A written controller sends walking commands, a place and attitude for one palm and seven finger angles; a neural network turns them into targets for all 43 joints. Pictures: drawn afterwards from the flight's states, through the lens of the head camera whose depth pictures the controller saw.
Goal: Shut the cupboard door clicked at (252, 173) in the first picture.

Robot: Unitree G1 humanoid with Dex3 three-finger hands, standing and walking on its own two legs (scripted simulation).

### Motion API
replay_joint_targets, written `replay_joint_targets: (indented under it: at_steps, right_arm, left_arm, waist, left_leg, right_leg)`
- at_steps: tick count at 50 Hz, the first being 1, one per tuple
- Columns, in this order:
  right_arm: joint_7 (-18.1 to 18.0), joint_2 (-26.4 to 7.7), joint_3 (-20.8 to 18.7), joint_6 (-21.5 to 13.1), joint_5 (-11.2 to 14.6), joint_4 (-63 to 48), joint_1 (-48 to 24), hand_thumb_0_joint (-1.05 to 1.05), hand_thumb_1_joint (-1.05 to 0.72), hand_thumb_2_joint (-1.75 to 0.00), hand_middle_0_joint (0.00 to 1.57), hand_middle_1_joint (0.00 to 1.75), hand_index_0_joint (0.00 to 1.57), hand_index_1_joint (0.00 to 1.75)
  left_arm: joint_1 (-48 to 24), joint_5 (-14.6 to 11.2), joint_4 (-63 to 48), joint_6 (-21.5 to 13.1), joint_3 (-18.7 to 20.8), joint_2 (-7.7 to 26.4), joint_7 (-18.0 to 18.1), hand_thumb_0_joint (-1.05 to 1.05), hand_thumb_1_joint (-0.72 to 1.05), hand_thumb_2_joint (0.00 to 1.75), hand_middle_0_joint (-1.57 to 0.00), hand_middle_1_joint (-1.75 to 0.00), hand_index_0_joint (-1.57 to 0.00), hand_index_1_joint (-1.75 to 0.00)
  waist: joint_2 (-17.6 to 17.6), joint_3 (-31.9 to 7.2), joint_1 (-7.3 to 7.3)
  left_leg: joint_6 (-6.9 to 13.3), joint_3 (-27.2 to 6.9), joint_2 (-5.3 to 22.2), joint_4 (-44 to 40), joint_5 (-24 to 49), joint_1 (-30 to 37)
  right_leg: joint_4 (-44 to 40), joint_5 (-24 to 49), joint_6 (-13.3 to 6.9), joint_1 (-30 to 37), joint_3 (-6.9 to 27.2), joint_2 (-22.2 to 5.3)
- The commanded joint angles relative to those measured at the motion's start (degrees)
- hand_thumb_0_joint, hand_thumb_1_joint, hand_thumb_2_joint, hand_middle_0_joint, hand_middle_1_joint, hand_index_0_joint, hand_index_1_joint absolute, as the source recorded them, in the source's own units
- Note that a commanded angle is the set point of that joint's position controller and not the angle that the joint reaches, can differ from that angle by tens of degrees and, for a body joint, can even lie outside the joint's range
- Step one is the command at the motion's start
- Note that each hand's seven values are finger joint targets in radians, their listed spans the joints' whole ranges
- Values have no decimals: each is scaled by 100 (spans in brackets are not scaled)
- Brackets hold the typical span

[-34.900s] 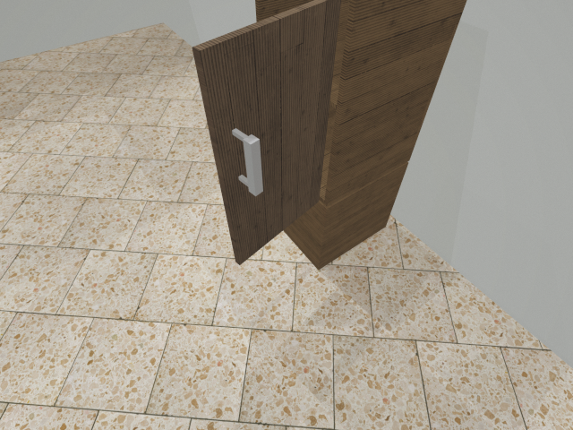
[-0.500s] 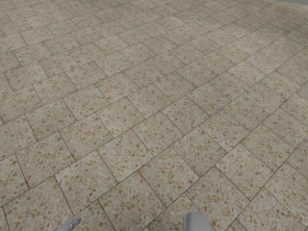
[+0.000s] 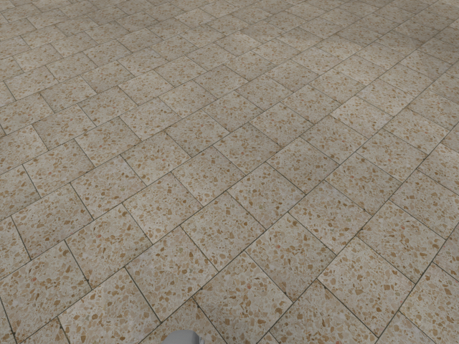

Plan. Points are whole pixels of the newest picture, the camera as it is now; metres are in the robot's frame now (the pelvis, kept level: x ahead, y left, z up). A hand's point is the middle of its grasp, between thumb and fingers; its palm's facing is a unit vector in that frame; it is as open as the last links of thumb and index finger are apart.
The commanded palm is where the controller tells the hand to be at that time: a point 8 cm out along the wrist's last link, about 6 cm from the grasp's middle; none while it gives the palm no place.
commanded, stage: turn to face it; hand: left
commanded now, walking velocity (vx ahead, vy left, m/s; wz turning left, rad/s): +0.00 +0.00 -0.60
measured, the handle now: out of the picture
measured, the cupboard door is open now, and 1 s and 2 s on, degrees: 59 59 59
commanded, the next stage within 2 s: none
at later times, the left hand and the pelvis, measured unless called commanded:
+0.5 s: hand (105, 332) +0.16 +0.26 -0.17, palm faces -0.20 -0.96 -0.19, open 7.4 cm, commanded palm none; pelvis +0.04 +0.07 +0.00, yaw -18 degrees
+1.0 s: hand (180, 284) +0.25 +0.12 -0.15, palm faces -0.59 -0.77 -0.26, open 7.4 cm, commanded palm none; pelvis +0.05 +0.02 +0.00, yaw -36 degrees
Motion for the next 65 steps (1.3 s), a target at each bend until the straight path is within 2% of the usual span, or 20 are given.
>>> replay_joint_targets:
  at_steps: [1,9,12,13,15,16,18,22,33,37,38,40,42,46,51,55,58,60,61,65]
  right_arm:
    - [32,-381,-122,49,-75,-343,297,0,-90,-90,20,30,20,30]
    - [-18,-564,-144,-53,19,-904,-670,0,-90,-90,20,30,20,30]
    - [-61,-666,-155,-94,57,-850,-345,0,-90,-90,20,30,20,30]
    - [-89,-822,-184,-144,50,-801,-148,0,-90,-90,20,30,20,30]
    - [-97,-1612,-328,-181,-51,-931,5,0,-90,-90,20,30,20,30]
    - [-113,-1590,-285,-138,-114,-996,-65,0,-90,-90,20,30,20,30]
    - [-137,-1280,-175,-154,-135,-1132,-602,0,-90,-90,20,30,20,30]
    - [-124,-1189,-124,-139,-113,-1196,-629,0,-90,-90,20,30,20,30]
    - [-45,-1448,-290,-136,-133,-837,172,0,-90,-90,20,30,20,30]
    - [1,-1558,-335,-113,-102,-792,113,0,-90,-90,20,30,20,30]
    - [27,-1543,-342,-115,-46,-835,37,0,-90,-90,20,30,20,30]
    - [55,-901,-170,-54,-25,-1226,-277,0,-90,-90,20,30,20,30]
    - [-13,-964,-162,39,-18,-1183,-410,0,-90,-90,20,30,20,30]
    - [63,-1005,-190,67,-57,-943,-206,0,-90,-90,20,30,20,30]
    - [80,-924,-205,75,-48,-1011,-278,0,-90,-90,20,30,20,30]
    - [35,-888,-174,-48,16,-1154,-406,0,-90,-90,20,30,20,30]
    - [-26,-991,-184,-117,30,-960,131,0,-90,-90,20,30,20,30]
    - [-45,-1861,-340,-180,-66,-994,412,0,-90,-90,20,30,20,30]
    - [-69,-1863,-295,-144,-121,-1033,502,0,-90,-90,20,30,20,30]
    - [-103,-1394,-130,-143,-132,-1276,-439,0,-90,-90,20,30,20,30]
  left_arm:
    - [323,30,-331,-55,253,982,-19,0,90,90,-20,-30,-20,-30]
    - [577,76,-392,84,398,1267,-72,0,90,90,-20,-30,-20,-30]
    - [352,38,-484,161,422,1294,-78,0,90,90,-20,-30,-20,-30]
    - [237,6,-557,185,398,1195,-81,0,90,90,-20,-30,-20,-30]
    - [299,-62,-733,190,300,762,-159,0,90,90,-20,-30,-20,-30]
    - [151,1,-794,226,327,953,-168,0,90,90,-20,-30,-20,-30]
    - [369,84,-611,315,413,1034,-243,0,90,90,-20,-30,-20,-30]
    - [363,47,-629,428,383,941,-344,0,90,90,-20,-30,-20,-30]
    - [-492,49,-993,399,227,778,-394,0,90,90,-20,-30,-20,-30]
    - [-182,41,-926,307,224,899,-368,0,90,90,-20,-30,-20,-30]
    - [284,53,-784,248,268,1107,-345,0,90,90,-20,-30,-20,-30]
    - [955,43,-544,154,452,2125,-184,0,90,90,-20,-30,-20,-30]
    - [561,9,-675,195,416,1855,-65,0,90,90,-20,-30,-20,-30]
    - [-193,7,-894,159,281,1498,-76,0,90,90,-20,-30,-20,-30]
    - [-82,57,-860,156,332,1583,-133,0,90,90,-20,-30,-20,-30]
    - [-13,92,-824,185,399,1613,-121,0,90,90,-20,-30,-20,-30]
    - [-261,4,-856,256,386,1489,-126,0,90,90,-20,-30,-20,-30]
    - [7,-84,-1015,293,258,878,-188,0,90,90,-20,-30,-20,-30]
    - [-181,-31,-1047,299,280,1042,-185,0,90,90,-20,-30,-20,-30]
    - [-129,55,-859,388,357,1075,-370,0,90,90,-20,-30,-20,-30]
  waist:
    - [-492,-859,18]
    - [-939,-1011,284]
    - [-947,-973,62]
    - [-739,-1021,-60]
    - [1594,-953,-96]
    - [1070,-647,-93]
    - [910,-459,221]
    - [1019,-460,277]
    - [1200,-695,-98]
    - [1091,-935,122]
    - [670,-1151,386]
    - [-1680,-1244,659]
    - [-1106,-849,496]
    - [-827,-650,91]
    - [-776,-584,133]
    - [-1017,-822,206]
    - [-849,-895,-97]
    - [1792,-1145,-112]
    - [1423,-1016,-212]
    - [1272,-449,162]
  left_leg:
    - [-145,-35,169,-53,677,-236]
    - [-149,-97,-54,-1804,277,54]
    - [-102,-109,-142,-3093,1035,1205]
    - [-59,-152,88,-3743,1395,2027]
    - [820,-2242,2353,-4608,2296,2553]
    - [1220,-2156,2661,-4563,2610,1902]
    - [1140,-1377,2112,-4514,3134,1542]
    - [941,-285,1637,-4383,3155,1557]
    - [979,434,1982,-3845,4120,2211]
    - [595,779,1902,-3069,4229,2026]
    - [327,988,1720,-2315,3812,1544]
    - [-261,965,422,143,-1109,-959]
    - [-206,25,661,821,-561,-1444]
    - [-363,71,624,460,445,-826]
    - [-388,159,391,-445,546,-561]
    - [-311,163,204,-1812,225,-84]
    - [-243,225,121,-3573,1554,1418]
    - [597,-1876,2346,-4375,2905,2562]
    - [1105,-2045,2781,-4347,3238,2102]
    - [930,-550,1980,-4335,3112,1467]
  right_leg:
    - [-834,2338,-617,424,1393,-1354]
    - [-422,2323,-706,809,2267,-1339]
    - [-110,1757,-356,78,2317,-1077]
    - [133,1112,-109,-513,2101,-799]
    - [2116,-2419,458,-1815,616,228]
    - [3012,-2476,543,-1667,436,-93]
    - [3904,-1873,663,-1651,358,-223]
    - [4173,-1317,779,-1589,96,-366]
    - [2132,-1365,663,-1000,-477,-450]
    - [630,-557,429,49,-632,-288]
    - [-158,302,313,974,-406,-435]
    - [-296,4237,-771,2195,2249,-2611]
    - [-439,3036,-952,1716,1844,-2315]
    - [-487,2427,-602,809,1095,-1589]
    - [-636,1357,-646,604,1424,-1450]
    - [-148,2154,-717,883,1894,-1497]
    - [412,1740,-199,29,1799,-1041]
    - [2338,-2212,470,-1508,512,154]
    - [3429,-2725,506,-1437,369,-72]
    - [4193,-1802,676,-1548,136,-467]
